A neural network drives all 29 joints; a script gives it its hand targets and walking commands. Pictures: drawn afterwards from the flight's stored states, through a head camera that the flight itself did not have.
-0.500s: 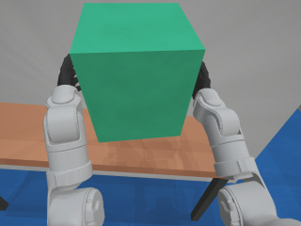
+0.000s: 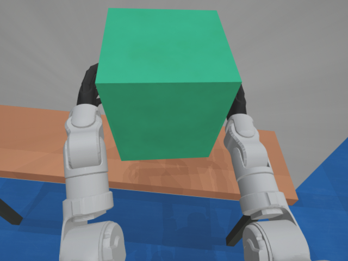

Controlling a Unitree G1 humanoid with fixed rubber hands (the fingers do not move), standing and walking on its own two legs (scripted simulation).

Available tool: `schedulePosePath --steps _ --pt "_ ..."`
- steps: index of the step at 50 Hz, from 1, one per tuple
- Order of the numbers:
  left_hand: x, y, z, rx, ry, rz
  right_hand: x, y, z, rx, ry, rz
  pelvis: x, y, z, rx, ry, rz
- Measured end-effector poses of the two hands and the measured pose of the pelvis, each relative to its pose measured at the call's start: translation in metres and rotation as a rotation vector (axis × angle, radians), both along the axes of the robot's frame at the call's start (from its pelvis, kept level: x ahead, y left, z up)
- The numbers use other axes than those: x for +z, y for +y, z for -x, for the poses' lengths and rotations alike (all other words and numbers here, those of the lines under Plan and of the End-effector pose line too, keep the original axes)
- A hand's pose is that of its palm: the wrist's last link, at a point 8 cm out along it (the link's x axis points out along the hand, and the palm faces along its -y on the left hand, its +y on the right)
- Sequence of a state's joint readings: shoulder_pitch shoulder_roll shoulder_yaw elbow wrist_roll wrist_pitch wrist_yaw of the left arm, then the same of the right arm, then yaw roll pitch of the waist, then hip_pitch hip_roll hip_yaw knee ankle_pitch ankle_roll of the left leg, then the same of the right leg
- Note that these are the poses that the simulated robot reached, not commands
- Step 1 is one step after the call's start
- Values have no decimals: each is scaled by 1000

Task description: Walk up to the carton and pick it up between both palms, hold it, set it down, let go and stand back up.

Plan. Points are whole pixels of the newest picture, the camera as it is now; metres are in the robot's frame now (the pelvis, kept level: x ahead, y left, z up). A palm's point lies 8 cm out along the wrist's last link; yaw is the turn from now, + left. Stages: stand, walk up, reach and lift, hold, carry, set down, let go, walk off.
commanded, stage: set down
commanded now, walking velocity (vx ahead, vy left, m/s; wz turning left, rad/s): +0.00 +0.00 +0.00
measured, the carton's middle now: (164, 92) +0.41 +0.01 +0.19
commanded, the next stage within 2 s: none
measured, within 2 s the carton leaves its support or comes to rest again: neither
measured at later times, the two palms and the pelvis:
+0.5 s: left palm (100, 113) +0.39 +0.15 +0.15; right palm (232, 119) +0.38 -0.15 +0.13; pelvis +0.03 +0.00 +0.00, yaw -1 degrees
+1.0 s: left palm (111, 113) +0.41 +0.13 +0.13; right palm (234, 121) +0.40 -0.17 +0.11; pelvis +0.02 +0.00 +0.00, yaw +0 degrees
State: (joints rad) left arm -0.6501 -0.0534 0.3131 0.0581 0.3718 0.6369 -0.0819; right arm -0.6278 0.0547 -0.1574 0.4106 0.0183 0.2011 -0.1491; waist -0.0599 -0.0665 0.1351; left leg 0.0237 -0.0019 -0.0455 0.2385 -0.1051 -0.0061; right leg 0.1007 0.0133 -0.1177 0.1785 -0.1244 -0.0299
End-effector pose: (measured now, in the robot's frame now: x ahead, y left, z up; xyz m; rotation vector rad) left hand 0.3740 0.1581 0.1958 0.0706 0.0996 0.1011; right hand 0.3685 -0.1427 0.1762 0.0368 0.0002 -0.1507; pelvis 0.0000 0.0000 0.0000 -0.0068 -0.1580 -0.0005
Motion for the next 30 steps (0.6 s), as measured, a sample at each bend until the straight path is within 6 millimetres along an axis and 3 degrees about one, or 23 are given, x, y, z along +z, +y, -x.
schedulePosePath --steps 5,9,17,30 --pt "-35 -7 -8 -1 20 -17 -35 -5 -3 -14 21 32 1 -3 -11 5 14 0" --pt "-49 -14 -12 -10 -3 16 -46 -13 -3 -33 -2 37 2 -6 -22 2 53 -2" --pt "-42 -22 -21 -22 -46 25 -40 -21 -9 -44 -41 19 2 -4 -32 -12 58 -6" --pt "-51 -6 -18 8 2 12 -45 -5 -15 -10 12 32 1 0 -25 1 37 -2"
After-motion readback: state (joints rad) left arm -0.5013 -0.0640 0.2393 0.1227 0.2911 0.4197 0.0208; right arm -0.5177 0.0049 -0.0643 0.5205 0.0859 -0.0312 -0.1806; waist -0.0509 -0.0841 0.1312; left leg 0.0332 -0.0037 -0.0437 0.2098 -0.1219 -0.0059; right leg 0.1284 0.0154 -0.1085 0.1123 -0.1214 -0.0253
